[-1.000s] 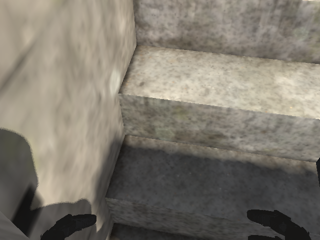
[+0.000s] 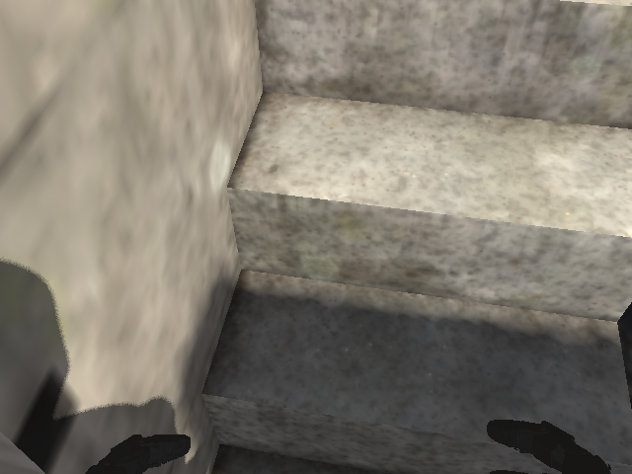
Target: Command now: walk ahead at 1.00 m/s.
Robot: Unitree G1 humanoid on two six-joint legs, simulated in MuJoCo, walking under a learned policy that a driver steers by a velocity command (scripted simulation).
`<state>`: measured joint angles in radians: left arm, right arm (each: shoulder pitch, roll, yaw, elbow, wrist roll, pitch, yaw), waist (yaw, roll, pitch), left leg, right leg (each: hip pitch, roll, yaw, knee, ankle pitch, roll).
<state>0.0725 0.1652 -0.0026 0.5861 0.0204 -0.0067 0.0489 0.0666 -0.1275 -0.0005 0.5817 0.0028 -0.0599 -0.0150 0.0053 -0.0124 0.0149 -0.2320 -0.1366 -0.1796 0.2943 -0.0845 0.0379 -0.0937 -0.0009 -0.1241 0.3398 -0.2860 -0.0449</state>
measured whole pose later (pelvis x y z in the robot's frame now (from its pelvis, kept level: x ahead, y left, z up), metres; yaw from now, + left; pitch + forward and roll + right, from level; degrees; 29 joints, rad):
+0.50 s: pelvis +0.00 +0.00 +0.00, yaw +0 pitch +2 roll +1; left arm 0.07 0.16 -0.01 0.59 0.02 -0.01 0.05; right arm 0.06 -0.13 0.00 0.58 0.00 -0.06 -0.01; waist 0.01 -0.01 0.01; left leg -0.23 -0.13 -0.17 0.29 -0.08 0.04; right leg -0.09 0.00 -0.12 0.33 -0.28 -0.05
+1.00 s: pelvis +0.00 +0.00 +0.00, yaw +0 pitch +1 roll +1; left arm 0.12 0.16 -0.01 0.65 0.02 0.01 0.05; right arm 0.10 -0.12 0.00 0.62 -0.02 -0.05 -0.02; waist 0.01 -0.01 0.01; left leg -0.22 -0.13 -0.17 0.32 -0.10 0.03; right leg -0.08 0.00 -0.12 0.36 -0.30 -0.05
